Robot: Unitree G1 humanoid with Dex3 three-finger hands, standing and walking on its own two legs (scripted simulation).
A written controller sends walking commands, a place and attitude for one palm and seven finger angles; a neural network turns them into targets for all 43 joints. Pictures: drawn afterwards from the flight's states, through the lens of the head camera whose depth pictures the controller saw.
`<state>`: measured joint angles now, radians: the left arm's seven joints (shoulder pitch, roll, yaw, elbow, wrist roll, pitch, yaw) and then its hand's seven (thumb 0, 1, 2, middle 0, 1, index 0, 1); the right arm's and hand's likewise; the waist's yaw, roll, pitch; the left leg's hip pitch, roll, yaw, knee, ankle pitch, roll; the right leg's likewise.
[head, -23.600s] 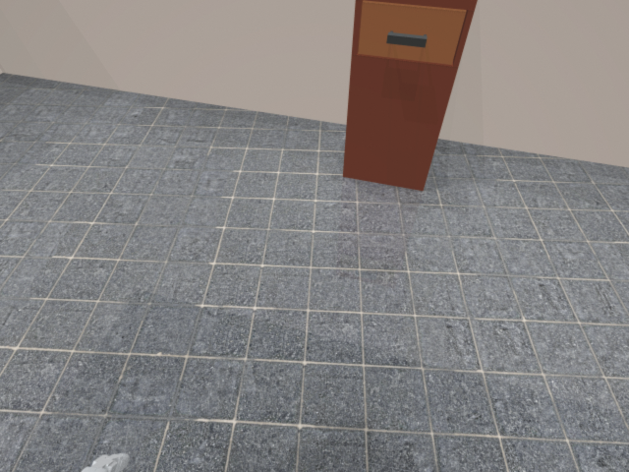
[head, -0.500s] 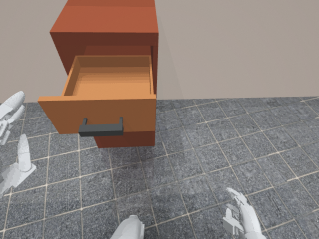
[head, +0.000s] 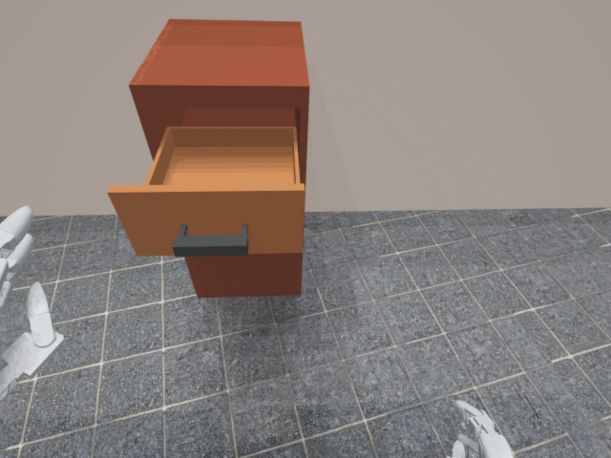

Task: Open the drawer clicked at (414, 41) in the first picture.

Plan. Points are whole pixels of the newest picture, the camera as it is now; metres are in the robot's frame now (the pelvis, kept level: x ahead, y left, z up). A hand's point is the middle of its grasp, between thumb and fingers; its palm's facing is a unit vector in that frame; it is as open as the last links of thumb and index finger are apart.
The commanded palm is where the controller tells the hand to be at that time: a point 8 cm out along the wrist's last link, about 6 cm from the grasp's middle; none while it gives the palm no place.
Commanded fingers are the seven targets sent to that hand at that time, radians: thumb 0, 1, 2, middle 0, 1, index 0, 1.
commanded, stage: stop stepping back and stand still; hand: left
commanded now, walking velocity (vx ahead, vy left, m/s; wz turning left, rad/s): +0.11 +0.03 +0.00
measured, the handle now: (213, 237) +0.52 +0.21 -0.06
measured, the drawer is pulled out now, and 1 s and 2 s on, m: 0.30 0.30 0.30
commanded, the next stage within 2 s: let the arm hang, fingers relaxed in 0.06 s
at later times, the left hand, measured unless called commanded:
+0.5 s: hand out of the picture +0.03 +0.18 -0.17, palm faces +0.08 -0.98 -0.18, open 7.0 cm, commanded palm none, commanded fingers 0.00 0.90 0.90 -0.20 -0.30 -0.20 -0.30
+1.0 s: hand out of the picture -0.01 +0.16 -0.16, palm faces +0.07 -0.98 -0.20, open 7.4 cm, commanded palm none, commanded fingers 0.00 0.90 0.90 -0.20 -0.30 -0.20 -0.30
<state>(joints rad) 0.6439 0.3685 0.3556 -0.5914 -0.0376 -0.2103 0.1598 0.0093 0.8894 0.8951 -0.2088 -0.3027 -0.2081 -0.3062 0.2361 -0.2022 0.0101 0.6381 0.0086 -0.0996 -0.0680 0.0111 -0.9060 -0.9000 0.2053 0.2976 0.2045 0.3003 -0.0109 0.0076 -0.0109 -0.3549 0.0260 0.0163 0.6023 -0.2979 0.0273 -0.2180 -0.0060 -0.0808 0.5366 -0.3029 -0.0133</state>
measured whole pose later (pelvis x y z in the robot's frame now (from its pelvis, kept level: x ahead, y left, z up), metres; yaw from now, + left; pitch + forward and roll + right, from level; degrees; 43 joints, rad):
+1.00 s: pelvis +0.02 -0.01 +0.01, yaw +1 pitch -2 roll +0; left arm 0.30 0.12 0.00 1.15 0.01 0.00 0.04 0.00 0.91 0.90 -0.20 -0.30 -0.19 -0.30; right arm 0.28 -0.13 0.00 1.15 -0.02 0.02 -0.04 0.01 -0.93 -0.90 0.20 0.30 0.20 0.30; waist 0.00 0.04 0.07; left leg -0.21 0.00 0.01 0.41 -0.16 0.00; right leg -0.09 -0.01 -0.08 0.42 -0.28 -0.01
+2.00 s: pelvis +0.03 -0.03 +0.01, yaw +0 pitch -2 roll +0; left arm 0.27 0.13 0.02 1.15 0.00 -0.01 0.04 0.00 0.91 0.90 -0.20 -0.30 -0.20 -0.30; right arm 0.25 -0.14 -0.01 1.14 -0.02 0.02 -0.05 0.01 -0.92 -0.90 0.20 0.30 0.20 0.30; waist 0.00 0.02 0.08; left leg -0.19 0.05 0.01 0.39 -0.17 -0.04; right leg -0.06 0.03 -0.07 0.36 -0.27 -0.05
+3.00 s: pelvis +0.03 -0.02 +0.02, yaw -1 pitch -2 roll +0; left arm 0.17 0.25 0.03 1.14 0.01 -0.02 0.02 0.00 0.91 0.89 -0.20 -0.30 -0.20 -0.30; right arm 0.15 -0.26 -0.02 1.13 -0.02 0.01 -0.03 0.00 -0.91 -0.90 0.20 0.30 0.20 0.30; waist 0.00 0.02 0.07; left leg -0.16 0.04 0.03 0.33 -0.14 -0.02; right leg -0.04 0.03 -0.05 0.31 -0.23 -0.03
